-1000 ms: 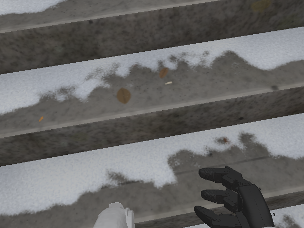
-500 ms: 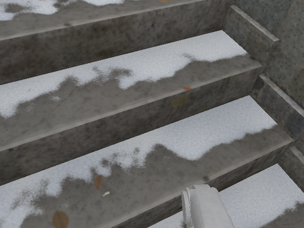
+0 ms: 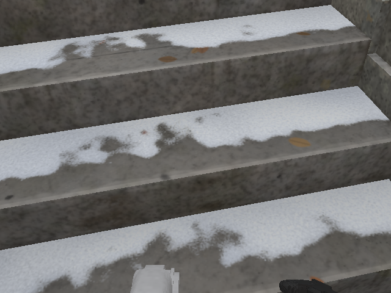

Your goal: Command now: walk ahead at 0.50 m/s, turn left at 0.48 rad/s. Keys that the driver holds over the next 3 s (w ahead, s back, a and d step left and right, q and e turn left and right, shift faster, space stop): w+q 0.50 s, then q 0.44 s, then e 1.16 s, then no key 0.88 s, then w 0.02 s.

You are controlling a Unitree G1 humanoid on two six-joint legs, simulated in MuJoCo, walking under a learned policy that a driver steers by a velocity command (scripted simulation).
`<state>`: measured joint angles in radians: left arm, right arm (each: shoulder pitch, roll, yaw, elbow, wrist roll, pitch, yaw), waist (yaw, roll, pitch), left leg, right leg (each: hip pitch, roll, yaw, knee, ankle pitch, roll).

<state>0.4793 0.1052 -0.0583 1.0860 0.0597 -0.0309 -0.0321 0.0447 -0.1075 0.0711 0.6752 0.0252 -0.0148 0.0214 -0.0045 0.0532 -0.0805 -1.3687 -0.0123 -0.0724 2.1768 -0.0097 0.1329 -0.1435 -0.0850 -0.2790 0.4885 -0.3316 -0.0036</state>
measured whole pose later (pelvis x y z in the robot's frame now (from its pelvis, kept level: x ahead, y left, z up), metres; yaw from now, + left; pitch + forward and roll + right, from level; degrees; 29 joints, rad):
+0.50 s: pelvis +0.26 +0.04 +0.17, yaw +17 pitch +4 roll -4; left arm -0.03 0.06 -0.12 0.58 0.03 -0.12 -0.04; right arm 0.50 -0.09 0.05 1.03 -0.04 -0.01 0.05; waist -0.01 -0.02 -0.10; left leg -0.29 -0.08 -0.10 0.60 -0.36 0.11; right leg -1.40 -0.10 -0.02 2.15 0.00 -0.07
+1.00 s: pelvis +0.45 +0.08 +0.32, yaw +37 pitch +2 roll -2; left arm 0.31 0.19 0.01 0.85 0.03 -0.01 0.07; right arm 0.06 -0.19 0.02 0.57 0.01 0.02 -0.02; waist 0.03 0.04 0.02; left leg -0.93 0.08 -0.03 1.42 -0.11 -0.05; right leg -0.38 -0.11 -0.26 0.66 -0.31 -0.02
